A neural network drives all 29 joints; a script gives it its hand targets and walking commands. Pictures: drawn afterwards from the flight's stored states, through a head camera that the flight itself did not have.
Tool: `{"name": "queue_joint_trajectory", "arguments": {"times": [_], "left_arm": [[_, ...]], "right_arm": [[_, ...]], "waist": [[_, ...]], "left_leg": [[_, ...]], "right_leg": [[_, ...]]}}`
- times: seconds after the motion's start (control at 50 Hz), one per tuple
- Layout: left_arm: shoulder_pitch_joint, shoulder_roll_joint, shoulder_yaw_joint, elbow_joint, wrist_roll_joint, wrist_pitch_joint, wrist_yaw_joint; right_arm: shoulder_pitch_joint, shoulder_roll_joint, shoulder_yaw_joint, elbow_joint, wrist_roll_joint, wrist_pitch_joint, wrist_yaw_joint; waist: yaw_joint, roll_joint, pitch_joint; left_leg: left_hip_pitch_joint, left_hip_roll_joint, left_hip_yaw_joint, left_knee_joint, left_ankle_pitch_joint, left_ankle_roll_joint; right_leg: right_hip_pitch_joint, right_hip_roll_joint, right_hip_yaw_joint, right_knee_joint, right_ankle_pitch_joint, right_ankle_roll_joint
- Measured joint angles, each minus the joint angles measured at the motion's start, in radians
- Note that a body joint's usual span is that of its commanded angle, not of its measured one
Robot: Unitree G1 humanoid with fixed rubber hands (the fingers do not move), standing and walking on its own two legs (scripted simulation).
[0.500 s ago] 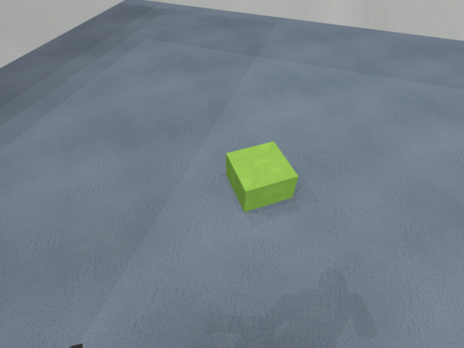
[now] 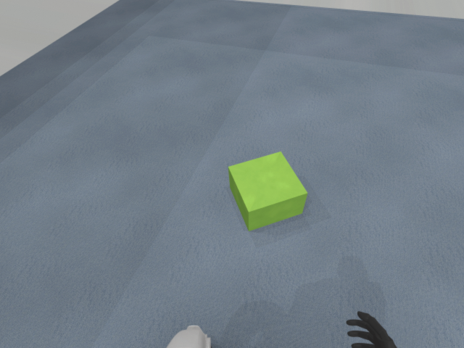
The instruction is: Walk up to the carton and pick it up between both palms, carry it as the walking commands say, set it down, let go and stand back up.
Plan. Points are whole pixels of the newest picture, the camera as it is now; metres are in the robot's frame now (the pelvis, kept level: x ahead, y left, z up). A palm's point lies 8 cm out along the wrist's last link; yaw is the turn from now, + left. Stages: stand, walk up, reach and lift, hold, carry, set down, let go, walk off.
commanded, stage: walk up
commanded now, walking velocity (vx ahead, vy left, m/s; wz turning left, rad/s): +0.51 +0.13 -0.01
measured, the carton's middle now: (265, 190) +0.94 -0.04 -0.69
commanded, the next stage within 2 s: none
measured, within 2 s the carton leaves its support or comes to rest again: neither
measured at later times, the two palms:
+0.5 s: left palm (155, 226) +0.39 +0.24 -0.13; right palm out of the picture +0.17 -0.25 -0.12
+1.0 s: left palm (155, 246) +0.35 +0.23 -0.14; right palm (357, 206) +0.48 -0.25 -0.14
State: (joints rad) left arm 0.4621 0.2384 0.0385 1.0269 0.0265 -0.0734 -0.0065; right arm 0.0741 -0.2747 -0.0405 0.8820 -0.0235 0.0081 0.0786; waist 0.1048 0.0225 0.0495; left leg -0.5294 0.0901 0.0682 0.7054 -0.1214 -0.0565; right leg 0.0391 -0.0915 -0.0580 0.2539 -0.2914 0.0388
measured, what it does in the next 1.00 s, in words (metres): walks ahead: left foot, then right foot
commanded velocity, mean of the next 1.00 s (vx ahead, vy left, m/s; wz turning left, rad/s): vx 0.34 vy -0.02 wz -0.02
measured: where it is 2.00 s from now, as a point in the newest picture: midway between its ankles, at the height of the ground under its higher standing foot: (274, 311)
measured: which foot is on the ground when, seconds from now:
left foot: up 0.00-0.10, down 0.12-0.58, up 0.60-1.00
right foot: down 0.00-0.12, up 0.14-0.56, down 0.58-1.00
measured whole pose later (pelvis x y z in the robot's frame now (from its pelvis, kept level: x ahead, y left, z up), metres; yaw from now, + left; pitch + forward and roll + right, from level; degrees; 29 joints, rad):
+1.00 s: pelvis +0.39 -0.01 +0.00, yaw +0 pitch -1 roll +0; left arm 0.36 0.20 0.04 1.09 0.02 -0.03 0.00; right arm 0.15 -0.21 -0.03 1.00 -0.01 0.00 0.01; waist 0.05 0.01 0.04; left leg -0.33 0.08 0.09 0.53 -0.19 -0.05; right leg -0.17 -0.07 -0.12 0.39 -0.20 0.01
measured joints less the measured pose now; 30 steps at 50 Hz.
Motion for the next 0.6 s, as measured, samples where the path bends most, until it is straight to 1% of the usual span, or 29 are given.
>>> {"name": "queue_joint_trajectory", "arguments": {"times": [0.06,0.08,0.1,0.12,0.14,0.16,0.18,0.2,0.24,0.28,0.32,0.38,0.42,0.48,0.54,0.56,0.58,0.6], "left_arm": [[0.013,0.004,0.006,0.015,-0.002,0.003,0.001],[0.016,0.008,0.007,0.023,-0.006,0.005,0.002],[0.019,0.010,0.008,0.032,-0.010,0.008,0.002],[0.019,0.009,0.007,0.041,-0.011,0.011,0.003],[-0.001,0.011,0.008,0.046,-0.010,0.015,0.004],[-0.029,0.013,0.010,0.042,-0.008,0.020,0.005],[-0.058,0.016,0.013,0.033,-0.005,0.022,0.003],[-0.088,0.020,0.017,0.023,-0.003,0.024,0.000],[-0.149,0.032,0.025,-0.002,0.000,0.030,-0.009],[-0.205,0.041,0.029,-0.024,0.004,0.044,-0.022],[-0.253,0.045,0.027,-0.044,0.008,0.060,-0.035],[-0.317,0.041,0.023,-0.067,0.010,0.079,-0.050],[-0.355,0.033,0.018,-0.078,0.008,0.085,-0.059],[-0.400,0.016,0.013,-0.089,0.000,0.087,-0.069],[-0.419,-0.006,0.007,-0.095,-0.005,0.069,-0.059],[-0.419,-0.008,0.008,-0.095,-0.004,0.058,-0.052],[-0.419,-0.010,0.011,-0.093,0.001,0.045,-0.042],[-0.419,-0.018,0.013,-0.087,0.005,0.036,-0.032]], "right_arm": [[-0.051,0.016,0.004,-0.017,0.001,-0.009,0.001],[-0.064,0.022,0.007,-0.023,-0.001,-0.019,-0.004],[-0.072,0.024,0.007,-0.028,-0.003,-0.032,-0.012],[-0.075,0.023,0.004,-0.029,-0.008,-0.049,-0.022],[-0.071,0.028,-0.002,-0.026,-0.014,-0.063,-0.033],[-0.052,0.031,-0.004,-0.021,-0.011,-0.069,-0.040],[-0.022,0.032,-0.003,-0.011,-0.007,-0.069,-0.045],[0.012,0.032,-0.002,0.004,-0.006,-0.067,-0.051],[0.084,0.033,-0.001,0.040,-0.003,-0.066,-0.063],[0.153,0.031,-0.004,0.073,-0.001,-0.072,-0.069],[0.218,0.029,-0.007,0.100,0.001,-0.076,-0.072],[0.297,0.031,-0.010,0.127,0.002,-0.076,-0.077],[0.332,0.038,-0.010,0.135,0.001,-0.074,-0.079],[0.359,0.048,-0.011,0.136,-0.004,-0.071,-0.082],[0.372,0.048,-0.012,0.144,-0.005,-0.062,-0.078],[0.378,0.049,-0.009,0.146,-0.005,-0.058,-0.077],[0.379,0.050,-0.005,0.148,-0.004,-0.055,-0.077],[0.359,0.047,-0.003,0.148,-0.002,-0.049,-0.080]], "waist": [[0.008,-0.017,0.003],[0.006,-0.025,0.002],[0.001,-0.027,0.002],[-0.006,-0.025,0.003],[-0.018,-0.034,0.013],[-0.024,-0.042,0.021],[-0.030,-0.045,0.024],[-0.036,-0.050,0.024],[-0.055,-0.063,0.023],[-0.080,-0.072,0.021],[-0.104,-0.073,0.019],[-0.135,-0.066,0.020],[-0.152,-0.061,0.025],[-0.176,-0.052,0.034],[-0.184,-0.035,0.027],[-0.184,-0.033,0.020],[-0.180,-0.030,0.016],[-0.175,-0.011,0.025]], "left_leg": [[0.023,-0.010,0.034,-0.104,-0.025,0.016],[0.043,-0.013,0.048,-0.134,-0.036,0.024],[0.075,-0.014,0.064,-0.162,-0.045,0.034],[0.094,-0.011,0.068,-0.169,-0.009,0.052],[0.082,-0.014,0.070,-0.115,-0.011,0.066],[0.084,-0.015,0.072,-0.079,-0.045,0.074],[0.103,-0.014,0.072,-0.074,-0.077,0.077],[0.132,-0.013,0.072,-0.091,-0.097,0.076],[0.201,-0.015,0.072,-0.155,-0.096,0.059],[0.265,-0.018,0.071,-0.215,-0.095,0.058],[0.322,-0.016,0.067,-0.261,-0.100,0.055],[0.396,-0.004,0.060,-0.314,-0.113,0.041],[0.439,0.007,0.057,-0.338,-0.125,0.026],[0.489,0.023,0.057,-0.354,-0.154,-0.001],[0.522,0.035,0.061,-0.329,-0.211,-0.029],[0.518,0.036,0.060,-0.287,-0.246,-0.033],[0.493,0.043,0.057,-0.206,-0.291,-0.022],[0.446,0.049,0.029,-0.083,-0.348,-0.003]], "right_leg": [[0.041,-0.015,-0.006,0.001,-0.051,0.025],[0.044,-0.021,-0.007,0.028,-0.082,0.032],[0.033,-0.024,-0.007,0.093,-0.127,0.029],[-0.007,-0.026,-0.007,0.216,-0.180,0.013],[-0.074,-0.024,0.019,0.394,-0.217,-0.010],[-0.150,-0.010,0.048,0.574,-0.226,-0.031],[-0.221,0.007,0.063,0.717,-0.211,-0.046],[-0.286,0.018,0.066,0.817,-0.179,-0.054],[-0.397,0.019,0.056,0.907,-0.095,-0.050],[-0.484,0.007,0.044,0.909,-0.022,-0.034],[-0.549,-0.006,0.035,0.867,0.039,-0.017],[-0.603,-0.020,0.020,0.750,0.113,0.006],[-0.607,-0.022,0.006,0.633,0.155,0.011],[-0.574,-0.015,-0.016,0.464,0.186,0.004],[-0.495,-0.002,-0.039,0.327,0.170,-0.007],[-0.454,0.000,-0.048,0.278,0.165,-0.012],[-0.436,0.002,-0.052,0.263,0.206,-0.033],[-0.449,0.013,-0.058,0.306,0.191,-0.051]]}}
